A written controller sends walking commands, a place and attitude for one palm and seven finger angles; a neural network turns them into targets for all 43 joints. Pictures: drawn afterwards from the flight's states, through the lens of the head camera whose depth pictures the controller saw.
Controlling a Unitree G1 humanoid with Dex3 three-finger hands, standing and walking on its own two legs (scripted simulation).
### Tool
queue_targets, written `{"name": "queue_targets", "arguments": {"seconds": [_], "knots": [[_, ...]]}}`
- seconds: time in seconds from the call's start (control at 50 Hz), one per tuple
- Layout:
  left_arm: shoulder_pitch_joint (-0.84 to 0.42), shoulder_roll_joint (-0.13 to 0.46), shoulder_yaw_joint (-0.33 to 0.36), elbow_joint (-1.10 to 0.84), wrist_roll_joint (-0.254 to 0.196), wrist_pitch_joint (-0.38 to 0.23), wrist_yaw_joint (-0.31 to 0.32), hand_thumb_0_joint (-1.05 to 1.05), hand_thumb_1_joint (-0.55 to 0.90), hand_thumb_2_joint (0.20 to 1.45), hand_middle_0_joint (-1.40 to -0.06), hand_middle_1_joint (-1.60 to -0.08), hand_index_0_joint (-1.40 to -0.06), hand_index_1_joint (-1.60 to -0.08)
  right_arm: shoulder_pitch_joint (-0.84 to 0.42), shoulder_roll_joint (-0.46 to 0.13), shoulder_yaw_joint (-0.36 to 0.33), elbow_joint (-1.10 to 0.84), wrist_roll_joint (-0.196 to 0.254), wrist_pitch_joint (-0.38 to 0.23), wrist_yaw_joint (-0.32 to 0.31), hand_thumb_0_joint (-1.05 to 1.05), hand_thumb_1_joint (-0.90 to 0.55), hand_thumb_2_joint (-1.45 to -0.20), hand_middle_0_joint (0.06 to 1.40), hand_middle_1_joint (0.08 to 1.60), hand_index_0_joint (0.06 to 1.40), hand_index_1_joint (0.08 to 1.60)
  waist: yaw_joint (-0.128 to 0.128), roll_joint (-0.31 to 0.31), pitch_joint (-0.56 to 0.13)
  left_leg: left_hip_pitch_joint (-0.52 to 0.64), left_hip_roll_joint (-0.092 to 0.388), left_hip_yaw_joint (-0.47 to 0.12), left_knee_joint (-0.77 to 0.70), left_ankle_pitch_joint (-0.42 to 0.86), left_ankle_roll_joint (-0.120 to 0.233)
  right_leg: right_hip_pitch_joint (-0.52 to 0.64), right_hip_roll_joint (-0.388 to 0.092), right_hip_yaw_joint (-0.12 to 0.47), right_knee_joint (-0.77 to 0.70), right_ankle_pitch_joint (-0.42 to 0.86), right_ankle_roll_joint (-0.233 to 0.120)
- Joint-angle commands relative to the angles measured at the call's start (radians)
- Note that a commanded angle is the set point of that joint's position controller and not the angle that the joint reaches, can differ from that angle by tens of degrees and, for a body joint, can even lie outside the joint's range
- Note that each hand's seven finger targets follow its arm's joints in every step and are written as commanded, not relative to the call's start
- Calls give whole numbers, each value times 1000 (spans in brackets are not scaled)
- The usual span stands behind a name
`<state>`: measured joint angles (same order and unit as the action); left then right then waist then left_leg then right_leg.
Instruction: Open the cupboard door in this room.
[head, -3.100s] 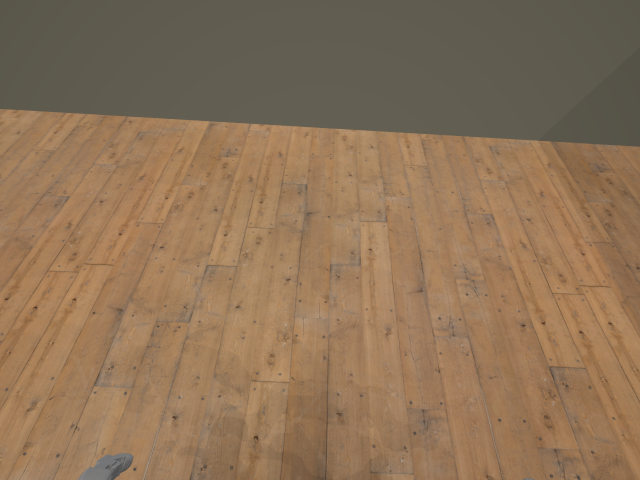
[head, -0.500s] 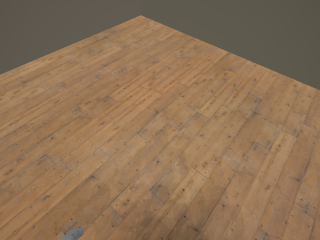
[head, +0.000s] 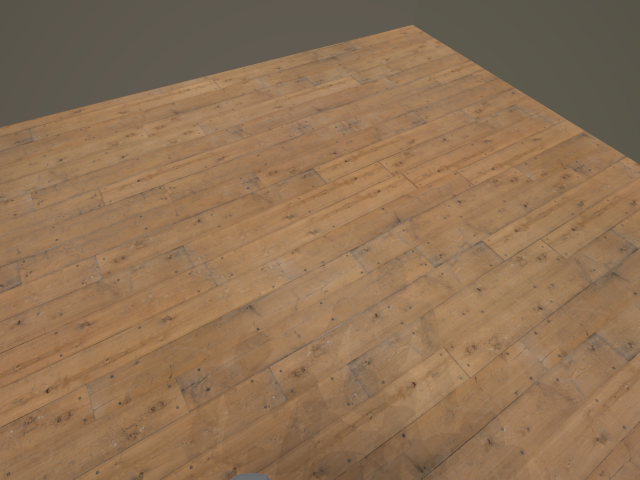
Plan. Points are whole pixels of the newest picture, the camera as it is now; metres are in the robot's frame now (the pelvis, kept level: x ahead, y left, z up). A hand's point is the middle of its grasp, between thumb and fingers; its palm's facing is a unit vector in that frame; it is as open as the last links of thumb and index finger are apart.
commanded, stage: turn or walk to find it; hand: left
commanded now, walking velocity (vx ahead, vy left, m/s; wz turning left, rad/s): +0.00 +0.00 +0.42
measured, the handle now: out of the picture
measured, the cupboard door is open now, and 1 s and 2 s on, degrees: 0 0 0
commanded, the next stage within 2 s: none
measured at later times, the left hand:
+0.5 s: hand out of the picture +0.02 +0.30 -0.17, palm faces +0.22 -0.95 -0.22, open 7.4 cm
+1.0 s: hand out of the picture -0.03 +0.23 -0.15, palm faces +0.37 -0.89 -0.28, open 7.4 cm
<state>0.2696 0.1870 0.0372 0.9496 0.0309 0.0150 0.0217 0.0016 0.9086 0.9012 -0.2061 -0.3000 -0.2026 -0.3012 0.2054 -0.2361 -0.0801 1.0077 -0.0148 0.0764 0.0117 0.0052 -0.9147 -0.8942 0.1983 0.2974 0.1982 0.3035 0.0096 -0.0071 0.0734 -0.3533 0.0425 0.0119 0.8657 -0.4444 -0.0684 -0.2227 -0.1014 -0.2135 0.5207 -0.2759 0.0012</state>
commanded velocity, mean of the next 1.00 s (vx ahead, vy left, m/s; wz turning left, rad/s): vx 0.00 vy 0.00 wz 0.42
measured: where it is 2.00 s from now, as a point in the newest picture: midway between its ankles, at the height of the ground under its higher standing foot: outside the picture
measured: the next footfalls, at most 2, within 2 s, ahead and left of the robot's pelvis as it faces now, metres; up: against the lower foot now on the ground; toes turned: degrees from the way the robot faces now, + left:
left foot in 0.08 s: +0.01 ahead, +0.12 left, +0.00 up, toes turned +6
right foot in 0.96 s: +0.01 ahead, -0.09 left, +0.00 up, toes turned +23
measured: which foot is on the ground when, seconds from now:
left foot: up 0.00-0.06, down 0.08-0.94, up 0.96-1.00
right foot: down 0.00-0.08, up 0.10-0.94, down 0.96-1.00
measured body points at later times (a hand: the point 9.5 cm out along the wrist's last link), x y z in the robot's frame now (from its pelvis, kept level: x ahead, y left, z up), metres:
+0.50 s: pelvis -0.03 +0.08 +0.01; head -0.02 +0.12 +0.46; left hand +0.01 +0.35 -0.15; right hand +0.06 -0.15 -0.12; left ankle -0.03 +0.12 -0.74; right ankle -0.02 -0.10 -0.64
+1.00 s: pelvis -0.05 +0.00 +0.00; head -0.03 -0.01 +0.45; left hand -0.05 +0.27 -0.12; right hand +0.05 -0.23 -0.16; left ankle -0.04 +0.12 -0.72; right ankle -0.02 -0.10 -0.74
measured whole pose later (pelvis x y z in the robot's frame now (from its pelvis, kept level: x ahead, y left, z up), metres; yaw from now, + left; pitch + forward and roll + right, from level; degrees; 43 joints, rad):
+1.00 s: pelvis -0.05 +0.00 +0.00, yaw +22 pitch +0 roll +0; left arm 0.18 0.19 0.04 0.92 0.01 0.04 0.03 0.00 0.90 0.90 -0.20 -0.30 -0.20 -0.30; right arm 0.30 -0.22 -0.09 0.99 -0.02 0.05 0.00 0.00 -0.91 -0.89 0.20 0.30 0.20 0.30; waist -0.04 0.05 0.02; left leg -0.40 -0.14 -0.16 0.68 -0.33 0.00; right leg -0.20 0.02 0.00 0.48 -0.29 -0.02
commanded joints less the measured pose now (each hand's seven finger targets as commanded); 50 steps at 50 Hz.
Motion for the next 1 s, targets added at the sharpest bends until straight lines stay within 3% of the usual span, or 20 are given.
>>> {"name": "queue_targets", "arguments": {"seconds": [0.0, 0.02, 0.04, 0.06, 0.08, 0.1, 0.14, 0.18, 0.24, 0.4, 0.58, 0.76, 0.82, 0.86, 0.88, 0.9, 0.92, 0.94, 0.96, 0.98], "knots": [[27, 231, 64, -38, 2, -12, 12, 0, 900, 900, -200, -300, -200, -300, 2, -46, 6, -88, 9, -42, -5, 0, -900, -900, 200, 300, 200, 300, 2, -190, -122, 56, -29, 75, -268, 66, 21, 118, -243, 164, -51, 469, -111], [11, 225, 63, -38, -6, -7, 10, 0, 900, 900, -200, -300, -200, -300, 34, -62, 4, -77, 7, -48, -5, 0, -900, -900, 200, 300, 200, 300, -19, -156, -133, 153, -26, 74, -390, 190, 29, 64, -220, 119, 8, 413, -66], [18, 196, 57, -46, -16, 0, 8, 0, 900, 900, -200, -300, -200, -300, 73, -115, -6, -71, 4, -59, -4, 0, -900, -900, 200, 300, 200, 300, -42, -24, -170, 298, 41, -4, -493, 333, 51, -45, -171, 70, 138, 274, -12], [23, 127, 44, -79, -21, 5, 2, 0, 900, 900, -200, -300, -200, -300, 95, -217, -29, -76, -3, -68, -8, 0, -900, -900, 200, 300, 200, 300, -52, 289, -162, 406, 304, -338, -537, 654, 153, -319, -39, 28, 340, -222, 67], [-38, 124, 30, -96, -10, 17, 8, 0, 900, 900, -200, -300, -200, -300, 130, -253, -36, -68, 1, -56, -13, 0, -900, -900, 200, 300, 200, 300, -76, 275, -148, 330, 370, -348, -529, 778, 222, -315, -16, 118, 476, -363, 68], [-65, 131, 36, -81, -6, 30, 13, 0, 900, 900, -200, -300, -200, -300, 112, -217, -29, -55, -4, -60, -27, 0, -900, -900, 200, 300, 200, 300, -73, 253, -115, 272, 325, -300, -543, 777, 210, -311, -25, 182, 537, -319, 66], [-77, 146, 48, -55, -9, 31, 3, 0, 900, 900, -200, -300, -200, -300, 25, -174, -11, -80, -5, -63, -40, 0, -900, -900, 200, 300, 200, 300, -41, 200, -41, 231, 245, -247, -537, 767, 194, -337, -24, 205, 615, -191, 68], [-33, 145, 52, -28, -10, 24, -7, 0, 900, 900, -200, -300, -200, -300, -2, -155, -2, -93, 2, -74, -42, 0, -900, -900, 200, 300, 200, 300, -11, 142, -61, 277, 192, -190, -535, 796, 172, -344, -13, 196, 650, -109, 81], [-8, 149, 54, -15, -9, 28, -4, 0, 900, 900, -200, -300, -200, -300, 28, -152, -3, -91, 7, -81, -44, 0, -900, -900, 200, 300, 200, 300, -10, 133, -95, 329, 160, -175, -536, 838, 136, -343, -3, 206, 659, -53, 100], [-89, 155, 58, -44, -11, 33, 7, 0, 900, 900, -200, -300, -200, -300, 93, -134, -13, -82, 2, -80, -46, 0, -900, -900, 200, 300, 200, 300, -30, 114, -75, 329, 163, -307, -577, 701, 141, -360, 2, 244, 622, -32, 116], [-176, 138, 52, -81, -15, 31, 8, 0, 900, 900, -200, -300, -200, -300, 141, -130, -18, -65, -8, -72, -47, 0, -900, -900, 200, 300, 200, 300, -56, 84, -65, 275, 161, -473, -609, 453, 204, -317, 33, 261, 453, -100, 91], [-166, 112, 40, -104, -22, 24, 12, 0, 900, 900, -200, -300, -200, -300, 149, -144, -22, -61, -13, -57, -41, 0, -900, -900, 200, 300, 200, 300, -56, 122, -104, 210, 134, -547, -592, 388, 238, -192, 89, 260, 281, -153, 56], [-115, 111, 39, -98, -28, 18, 16, 0, 900, 900, -200, -300, -200, -300, 129, -147, -27, -69, -13, -50, -34, 0, -900, -900, 200, 300, 200, 300, -37, 131, -110, 143, 104, -531, -579, 380, 219, -77, 114, 248, 148, -118, 42], [-64, 119, 41, -85, -30, 12, 19, 0, 900, 900, -200, -300, -200, -300, 109, -147, -30, -76, -8, -46, -27, 0, -900, -900, 200, 300, 200, 300, -17, 138, -118, 84, 67, -504, -561, 327, 182, 32, 120, 233, -5, -35, 34], [-40, 133, 44, -80, -28, 6, 22, 0, 900, 900, -200, -300, -200, -300, 98, -139, -30, -78, -3, -44, -23, 0, -900, -900, 200, 300, 200, 300, -4, 123, -108, 10, 43, -471, -535, 278, 150, 127, 103, 235, -121, 36, 29], [-16, 168, 51, -76, -24, -2, 26, 0, 900, 900, -200, -300, -200, -300, 104, -107, -28, -82, 3, -43, -17, 0, -900, -900, 200, 300, 200, 300, 0, 41, -117, -96, -1, -397, -455, 181, 107, 238, 10, 312, -202, 28, 2], [-15, 241, 66, -86, -11, -7, 32, 0, 900, 900, -200, -300, -200, -300, 116, -58, -20, -102, 9, -46, -17, 0, -900, -900, 200, 300, 200, 300, 2, -178, -111, -270, -105, -233, -237, 10, 58, 303, -222, 578, -286, -103, -83], [-51, 258, 65, -112, -10, -2, 30, 0, 900, 900, -200, -300, -200, -300, 104, -88, -31, -117, -6, -45, -24, 0, -900, -900, 200, 300, 200, 300, 3, -227, -72, -262, -152, -132, -7, -83, 40, 138, -366, 647, -328, -65, -163], [-110, 236, 54, -134, -13, 1, 29, 0, 900, 900, -200, -300, -200, -300, 107, -98, -38, -113, -14, -38, -17, 0, -900, -900, 200, 300, 200, 300, -29, -119, -51, -211, -123, -148, 145, -47, 44, 22, -329, 547, -322, -41, -175], [-159, 198, 57, -137, -17, -6, 32, 0, 900, 900, -200, -300, -200, -300, 121, -93, -37, -101, -14, -24, -13, 0, -900, -900, 200, 300, 200, 300, -59, -149, -45, -208, -100, -138, 217, -20, 38, -5, -270, 502, -325, -24, -152]]}}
